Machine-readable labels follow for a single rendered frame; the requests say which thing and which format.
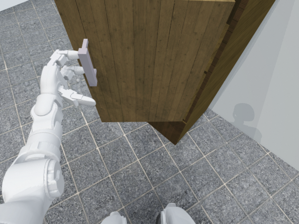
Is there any robot left hand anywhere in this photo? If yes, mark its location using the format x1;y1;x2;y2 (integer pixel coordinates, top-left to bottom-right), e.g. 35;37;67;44
40;49;96;106

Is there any robot left forearm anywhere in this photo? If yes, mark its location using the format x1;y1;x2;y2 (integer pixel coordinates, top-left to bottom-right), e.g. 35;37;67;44
2;94;63;202

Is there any robot left upper arm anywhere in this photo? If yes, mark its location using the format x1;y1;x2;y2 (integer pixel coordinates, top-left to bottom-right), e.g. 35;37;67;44
0;158;64;224

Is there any handle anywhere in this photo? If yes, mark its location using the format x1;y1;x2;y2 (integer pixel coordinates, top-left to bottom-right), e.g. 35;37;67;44
78;39;97;86

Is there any right robot thigh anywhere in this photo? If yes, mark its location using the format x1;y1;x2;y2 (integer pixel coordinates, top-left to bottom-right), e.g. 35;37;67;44
161;207;196;224

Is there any cupboard door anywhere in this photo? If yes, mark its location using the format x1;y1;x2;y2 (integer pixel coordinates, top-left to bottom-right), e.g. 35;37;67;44
54;0;235;122

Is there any left robot shin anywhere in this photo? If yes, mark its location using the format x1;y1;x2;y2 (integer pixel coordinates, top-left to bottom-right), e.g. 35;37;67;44
110;211;120;216

